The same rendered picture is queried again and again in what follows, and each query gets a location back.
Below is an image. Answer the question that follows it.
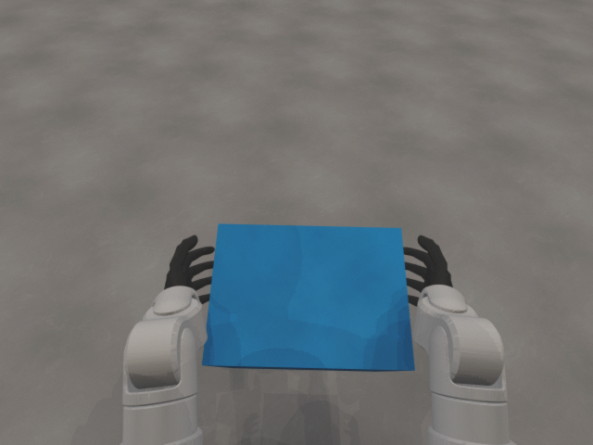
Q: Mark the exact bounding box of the right robot forearm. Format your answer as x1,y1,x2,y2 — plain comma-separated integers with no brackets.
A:
412,285,517,445

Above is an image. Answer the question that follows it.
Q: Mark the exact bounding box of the robot left hand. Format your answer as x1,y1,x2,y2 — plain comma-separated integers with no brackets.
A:
164,235,215,304

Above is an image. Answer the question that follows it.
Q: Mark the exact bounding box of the carton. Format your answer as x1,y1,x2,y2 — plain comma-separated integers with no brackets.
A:
202,223,415,372

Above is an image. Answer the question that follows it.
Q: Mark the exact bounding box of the left robot forearm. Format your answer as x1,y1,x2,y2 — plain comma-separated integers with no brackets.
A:
120,286,208,445

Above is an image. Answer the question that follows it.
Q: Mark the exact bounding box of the robot right hand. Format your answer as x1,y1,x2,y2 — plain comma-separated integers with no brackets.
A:
403,235,453,307

